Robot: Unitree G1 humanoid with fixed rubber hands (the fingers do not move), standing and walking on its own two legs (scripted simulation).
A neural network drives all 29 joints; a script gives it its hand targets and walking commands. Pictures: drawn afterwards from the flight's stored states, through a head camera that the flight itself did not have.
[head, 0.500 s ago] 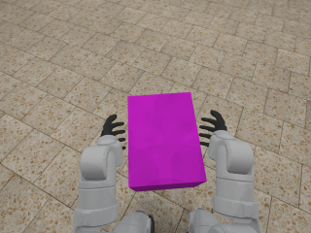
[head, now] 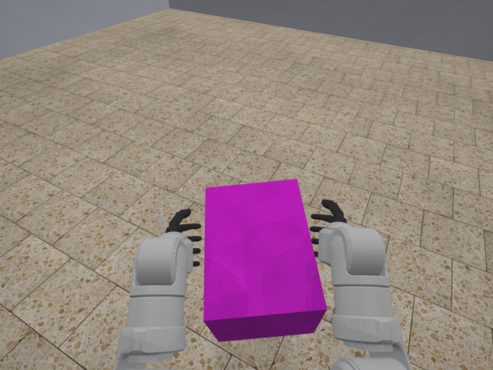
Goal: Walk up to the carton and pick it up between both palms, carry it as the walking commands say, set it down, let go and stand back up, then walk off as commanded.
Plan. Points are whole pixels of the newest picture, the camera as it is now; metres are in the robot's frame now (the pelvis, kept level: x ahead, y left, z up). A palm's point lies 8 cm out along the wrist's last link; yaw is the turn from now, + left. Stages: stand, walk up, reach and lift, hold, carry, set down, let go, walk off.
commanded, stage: carry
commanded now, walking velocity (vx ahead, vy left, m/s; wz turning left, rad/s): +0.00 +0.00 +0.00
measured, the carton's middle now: (258, 259) +0.34 -0.01 -0.02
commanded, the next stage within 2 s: hold in 1.80 s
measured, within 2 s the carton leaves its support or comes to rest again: neither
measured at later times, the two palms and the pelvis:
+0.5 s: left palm (176, 244) +0.28 +0.13 +0.09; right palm (340, 241) +0.29 -0.13 +0.10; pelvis -0.01 +0.00 +0.00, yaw +1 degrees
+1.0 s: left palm (202, 234) +0.31 +0.09 +0.09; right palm (357, 232) +0.32 -0.17 +0.09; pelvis +0.01 -0.04 +0.00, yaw +1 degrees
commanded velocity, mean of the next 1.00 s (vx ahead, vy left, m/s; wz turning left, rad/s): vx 0.00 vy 0.00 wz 0.00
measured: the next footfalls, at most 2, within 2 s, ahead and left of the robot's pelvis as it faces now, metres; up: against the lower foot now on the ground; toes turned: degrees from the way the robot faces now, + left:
none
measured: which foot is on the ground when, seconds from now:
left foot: down 0.00-1.00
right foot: down 0.00-1.00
